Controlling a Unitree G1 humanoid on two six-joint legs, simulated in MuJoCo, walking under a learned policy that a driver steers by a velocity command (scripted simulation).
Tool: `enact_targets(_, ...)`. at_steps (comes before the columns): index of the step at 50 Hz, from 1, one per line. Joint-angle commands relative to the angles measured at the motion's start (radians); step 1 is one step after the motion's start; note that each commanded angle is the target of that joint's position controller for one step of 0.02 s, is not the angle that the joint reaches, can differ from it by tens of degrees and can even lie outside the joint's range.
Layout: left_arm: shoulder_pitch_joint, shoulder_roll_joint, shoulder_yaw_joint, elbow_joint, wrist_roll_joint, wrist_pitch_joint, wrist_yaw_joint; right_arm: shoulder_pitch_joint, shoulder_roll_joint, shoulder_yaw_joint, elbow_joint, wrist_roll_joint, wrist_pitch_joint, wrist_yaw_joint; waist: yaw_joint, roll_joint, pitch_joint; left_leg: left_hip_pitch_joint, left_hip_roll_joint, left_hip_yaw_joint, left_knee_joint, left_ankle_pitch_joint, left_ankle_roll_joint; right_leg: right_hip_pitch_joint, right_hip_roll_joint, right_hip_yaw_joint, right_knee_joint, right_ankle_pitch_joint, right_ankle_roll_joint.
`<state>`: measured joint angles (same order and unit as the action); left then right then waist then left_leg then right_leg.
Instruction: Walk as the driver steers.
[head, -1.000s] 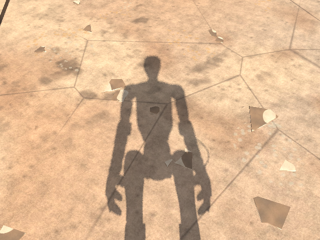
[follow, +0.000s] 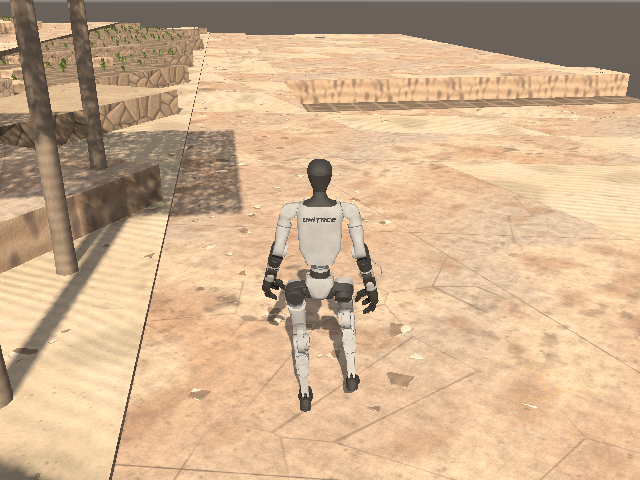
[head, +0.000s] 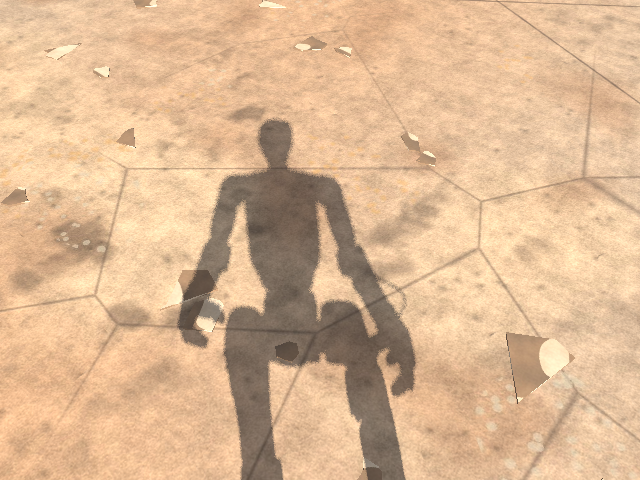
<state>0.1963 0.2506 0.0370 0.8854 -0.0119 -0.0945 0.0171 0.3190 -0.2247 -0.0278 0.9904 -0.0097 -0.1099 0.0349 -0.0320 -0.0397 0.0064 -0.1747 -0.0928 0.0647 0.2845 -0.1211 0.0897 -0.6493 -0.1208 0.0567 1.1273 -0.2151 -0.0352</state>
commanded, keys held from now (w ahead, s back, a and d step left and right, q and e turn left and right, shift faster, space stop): no key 0.60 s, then w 0.40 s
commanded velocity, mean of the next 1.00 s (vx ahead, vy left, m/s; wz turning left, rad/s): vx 0.19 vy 0.00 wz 0.00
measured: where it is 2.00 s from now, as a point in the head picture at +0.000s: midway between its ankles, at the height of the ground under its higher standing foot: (326, 374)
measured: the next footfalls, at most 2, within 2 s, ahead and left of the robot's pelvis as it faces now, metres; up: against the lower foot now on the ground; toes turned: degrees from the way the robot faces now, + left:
right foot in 0.22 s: +0.28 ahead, -0.15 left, +0.00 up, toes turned -1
left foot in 0.52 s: +0.19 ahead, +0.10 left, +0.00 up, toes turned +1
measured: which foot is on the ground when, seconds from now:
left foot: down 0.00-0.24, up 0.26-0.50, down 0.52-0.88, up 0.90-1.00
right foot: up 0.00-0.20, down 0.22-1.00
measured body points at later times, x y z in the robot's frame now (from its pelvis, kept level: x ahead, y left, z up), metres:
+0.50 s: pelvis +0.15 -0.05 -0.01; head +0.16 -0.05 +0.44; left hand +0.25 +0.19 -0.14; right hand +0.20 -0.30 -0.16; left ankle +0.14 +0.10 -0.74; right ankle +0.23 -0.14 -0.74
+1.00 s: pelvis +0.26 -0.06 +0.00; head +0.27 -0.07 +0.45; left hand +0.26 +0.19 -0.14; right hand +0.32 -0.32 -0.15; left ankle +0.21 +0.08 -0.66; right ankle +0.24 -0.15 -0.74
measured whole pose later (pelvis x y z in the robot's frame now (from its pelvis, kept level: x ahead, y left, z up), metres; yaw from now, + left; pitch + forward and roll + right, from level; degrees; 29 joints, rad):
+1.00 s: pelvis +0.26 -0.06 +0.00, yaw +1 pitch +1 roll +0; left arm 0.35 0.22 0.05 1.03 -0.01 -0.10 -0.01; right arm 0.27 -0.24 -0.06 1.03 0.03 -0.10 -0.01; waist 0.02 0.02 -0.02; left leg -0.47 0.05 -0.01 1.12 -0.31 0.07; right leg -0.17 0.03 -0.06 0.41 -0.26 -0.06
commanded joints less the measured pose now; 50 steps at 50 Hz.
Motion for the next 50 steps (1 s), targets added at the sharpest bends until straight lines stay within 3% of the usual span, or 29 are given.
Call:
enact_targets(1, 0.066, 0.032, 0.009, -0.033, 0.016, 0.005, 0.009, -0.064, -0.125, -0.015, -0.059, -0.007, -0.015, -0.018, 0.065, 0.075, 0.038, -0.137, 0.258, -0.133, -0.141, 0.445, 0.161, 0.063, -0.015, -0.02, -0.176, 0.14, 0.035)
enact_targets(4, -0.044, 0.007, -0.002, -0.051, 0.013, 0.004, 0.002, -0.005, -0.149, -0.017, -0.041, 0.004, 0.001, -0.031, 0.015, 0.088, -0.001, -0.089, 0.226, -0.075, -0.09, 0.489, 0.118, 0.149, 0.04, -0.059, -0.408, 0.28, 0.04)
enact_targets(7, -0.103, 0.032, 0.0, -0.068, 0.007, 0.011, -0.006, 0.027, -0.154, -0.016, -0.015, 0.014, 0.02, -0.036, -0.006, 0.11, -0.017, 0.007, 0.263, -0.109, -0.034, 0.441, 0.109, 0.173, 0.063, -0.041, -0.516, 0.28, 0.035)
enact_targets(9, -0.104, 0.058, 0.008, -0.075, 0.015, 0.007, -0.012, 0.01, -0.149, -0.016, -0.009, 0.02, 0.029, -0.041, 0.01, 0.121, -0.033, 0.063, 0.284, -0.142, 0.041, 0.43, 0.088, 0.204, 0.075, -0.03, -0.585, 0.23, 0.008)
enact_targets(11, 0.0, 0.1, 0.028, -0.032, 0.029, -0.003, -0.01, 0.001, -0.131, -0.012, -0.008, 0.025, 0.035, -0.045, 0.054, 0.081, -0.082, 0.077, 0.223, -0.136, 0.181, 0.371, 0.038, 0.369, 0.095, -0.047, -0.726, 0.372, -0.027)
enact_targets(12, 0.081, 0.165, 0.043, -0.016, 0.04, -0.006, -0.003, 0.037, -0.114, -0.004, -0.013, 0.006, 0.029, -0.048, 0.06, 0.013, -0.163, 0.0, 0.159, -0.098, 0.331, 0.225, -0.003, 0.551, -0.016, 0.049, -0.68, 0.769, -0.067)
enact_targets(13, 0.115, 0.176, 0.041, -0.005, 0.043, 0.006, -0.001, 0.204, 0.006, 0.03, 0.029, -0.006, 0.022, -0.041, 0.006, -0.178, -0.278, -0.228, 0.071, -0.056, 0.547, -0.237, -0.063, 0.824, -0.207, 0.226, -0.616, 1.005, -0.231)
enact_targets(14, 0.156, 0.087, 0.02, 0.003, 0.034, 0.016, -0.009, 0.197, -0.027, 0.028, 0.042, 0.006, 0.033, -0.041, 0.048, -0.201, -0.333, -0.274, 0.068, -0.098, 0.69, -0.532, -0.095, 0.803, -0.265, 0.343, -0.684, 0.873, -0.293)
enact_targets(15, 0.115, 0.069, 0.011, -0.003, 0.024, 0.019, -0.018, 0.134, -0.098, 0.009, 0.027, 0.021, 0.05, -0.043, 0.045, -0.135, -0.273, -0.304, 0.098, -0.129, 0.764, -0.554, -0.101, 0.706, -0.232, 0.337, -0.734, 0.61, -0.265)
enact_targets(17, -0.031, 0.08, 0.008, -0.034, 0.025, 0.023, -0.018, 0.026, -0.107, -0.005, 0.01, 0.019, 0.09, -0.062, 0.018, -0.032, -0.143, -0.314, 0.146, -0.129, 0.753, -0.459, -0.12, 0.494, -0.175, 0.27, -0.818, 0.281, -0.202)
enact_targets(19, -0.114, 0.091, 0.011, -0.043, 0.038, 0.032, -0.011, 0.022, -0.072, -0.004, 0.014, 0.012, 0.113, -0.077, -0.017, -0.071, -0.09, -0.199, 0.155, -0.108, 0.624, -0.369, -0.133, 0.322, -0.105, 0.18, -0.878, 0.128, -0.162)
enact_targets(21, -0.098, 0.077, 0.01, -0.028, 0.043, 0.04, -0.005, 0.039, -0.045, 0.0, 0.035, 0.009, 0.117, -0.085, -0.014, -0.089, -0.093, -0.119, 0.136, -0.08, 0.514, -0.317, -0.133, 0.28, -0.067, 0.119, -0.885, 0.082, -0.161)
enact_targets(24, -0.092, 0.071, 0.008, -0.009, 0.018, 0.05, 0.004, 0.044, -0.038, -0.001, 0.056, 0.005, 0.12, -0.083, -0.023, -0.079, -0.096, -0.014, 0.117, -0.049, 0.302, -0.13, -0.114, 0.262, -0.043, 0.098, -0.874, -0.111, -0.14)
enact_targets(26, -0.047, 0.053, 0.003, 0.017, 0.009, 0.054, 0.005, 0.028, -0.058, -0.003, 0.053, -0.016, 0.123, -0.078, -0.017, -0.051, -0.053, 0.029, 0.135, -0.065, 0.206, -0.069, -0.08, 0.22, -0.01, 0.09, -0.873, -0.284, -0.072)
enact_targets(27, -0.039, 0.054, 0.003, 0.024, 0.012, 0.056, 0.004, 0.023, -0.078, -0.003, 0.043, -0.02, 0.123, -0.078, -0.003, -0.024, -0.011, 0.005, 0.179, -0.106, 0.154, -0.112, -0.053, 0.206, 0.013, 0.076, -0.845, -0.308, -0.04)
enact_targets(28, -0.011, 0.049, 0.009, 0.024, 0.011, 0.06, 0.008, 0.004, -0.134, -0.018, 0.058, -0.003, 0.119, -0.077, 0.041, 0.097, 0.037, -0.127, 0.169, -0.109, 0.144, -0.273, -0.028, 0.265, 0.082, -0.002, -0.824, -0.242, -0.014)
enact_targets(30, -0.014, 0.05, 0.012, 0.037, 0.015, 0.063, 0.016, -0.027, -0.078, -0.008, 0.061, -0.001, 0.097, -0.075, 0.041, 0.14, 0.051, -0.241, 0.167, -0.123, 0.069, -0.347, -0.044, 0.402, 0.099, -0.033, -0.737, -0.1, -0.006)
enact_targets(33, 0.009, 0.064, 0.023, 0.063, 0.008, 0.064, 0.02, 0.003, -0.113, -0.027, 0.064, 0.013, 0.077, -0.077, 0.024, 0.142, 0.04, -0.205, 0.177, -0.156, 0.045, -0.52, -0.014, 0.352, 0.144, -0.086, -0.634, -0.283, -0.031)
enact_targets(35, -0.042, 0.032, 0.022, 0.049, 0.001, 0.045, 0.009, 0.06, -0.146, -0.041, 0.068, 0.024, 0.063, -0.076, -0.009, 0.192, 0.079, -0.126, 0.283, -0.31, -0.041, -0.617, 0.055, 0.218, 0.168, -0.121, -0.52, -0.245, -0.032)
enact_targets(36, -0.062, 0.018, 0.02, 0.04, -0.002, 0.032, 0.0, 0.067, -0.17, -0.051, 0.069, 0.03, 0.054, -0.077, -0.014, 0.239, 0.098, -0.079, 0.366, -0.417, -0.084, -0.61, 0.1, 0.157, 0.158, -0.121, -0.439, -0.161, -0.04)
enact_targets(38, -0.076, 0.02, 0.023, 0.031, -0.009, 0.008, -0.015, 0.062, -0.152, -0.052, 0.066, 0.031, 0.036, -0.076, -0.008, 0.229, 0.114, -0.019, 0.426, -0.467, -0.087, -0.495, 0.131, 0.086, 0.104, -0.08, -0.385, -0.163, -0.064)
enact_targets(41, -0.002, 0.014, 0.028, 0.064, -0.019, -0.008, -0.023, -0.006, -0.147, -0.052, 0.044, 0.045, 0.032, -0.063, 0.056, 0.179, 0.09, -0.086, 0.335, -0.31, -0.015, -0.337, 0.067, 0.323, 0.133, -0.133, -0.614, -0.114, -0.077)
enact_targets(43, 0.179, 0.056, 0.053, 0.132, -0.015, 0.0, -0.018, -0.045, -0.144, -0.052, 0.023, 0.044, 0.032, -0.06, 0.124, 0.117, 0.031, -0.22, 0.249, -0.201, 0.154, -0.167, 0.018, 0.598, 0.122, -0.081, -0.664, -0.039, -0.075)
enact_targets(44, 0.304, 0.139, 0.078, 0.157, -0.013, 0.001, -0.01, -0.063, -0.078, -0.037, -0.002, 0.042, 0.023, -0.058, 0.155, -0.116, -0.002, -0.41, 0.131, -0.049, 0.474, -0.114, -0.049, 0.77, -0.053, 0.211, -0.8, -0.12, -0.152)
enact_targets(45, 0.418, 0.194, 0.084, 0.177, -0.008, -0.004, -0.022, -0.078, -0.039, -0.026, -0.033, 0.036, 0.003, -0.059, 0.185, -0.302, -0.049, -0.601, 0.056, -0.048, 0.758, -0.376, -0.069, 0.882, -0.248, 0.583, -0.939, -0.146, -0.275)
enact_targets(46, 0.349, 0.116, 0.053, 0.163, 0.007, -0.016, -0.023, -0.091, -0.087, -0.04, -0.036, 0.047, -0.008, -0.053, 0.131, -0.162, -0.007, -0.685, 0.124, -0.137, 0.931, -0.384, -0.041, 0.846, -0.273, 0.585, -0.923, -0.16, -0.274)
enact_targets(47, 0.264, 0.076, 0.038, 0.135, 0.009, -0.022, -0.026, -0.096, -0.095, -0.041, -0.036, 0.056, -0.014, -0.041, 0.097, -0.089, 0.024, -0.705, 0.168, -0.151, 0.968, -0.283, -0.011, 0.795, -0.231, 0.472, -0.924, -0.137, -0.235)
enact_targets(48, 0.206, 0.076, 0.033, 0.114, 0.01, -0.024, -0.032, -0.103, -0.088, -0.043, -0.031, 0.051, -0.016, -0.039, 0.076, -0.034, 0.035, -0.694, 0.199, -0.139, 0.941, -0.191, 0.004, 0.748, -0.191, 0.376, -0.944, -0.104, -0.205)
enact_targets(50, 0.18, 0.046, 0.016, 0.106, 0.01, -0.015, -0.035, -0.12, -0.088, -0.053, -0.032, 0.038, -0.008, -0.037, 0.052, -0.018, 0.052, -0.629, 0.232, -0.12, 0.841, -0.095, -0.002, 0.675, -0.134, 0.228, -0.973, 0.079, -0.162)
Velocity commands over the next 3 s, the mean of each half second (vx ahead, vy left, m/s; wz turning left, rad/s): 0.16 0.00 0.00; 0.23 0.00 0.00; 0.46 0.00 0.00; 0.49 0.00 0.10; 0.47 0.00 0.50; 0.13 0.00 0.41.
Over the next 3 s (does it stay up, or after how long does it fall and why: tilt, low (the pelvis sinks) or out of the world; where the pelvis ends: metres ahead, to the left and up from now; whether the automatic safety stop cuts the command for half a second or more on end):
stays up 1.20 0.10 -0.01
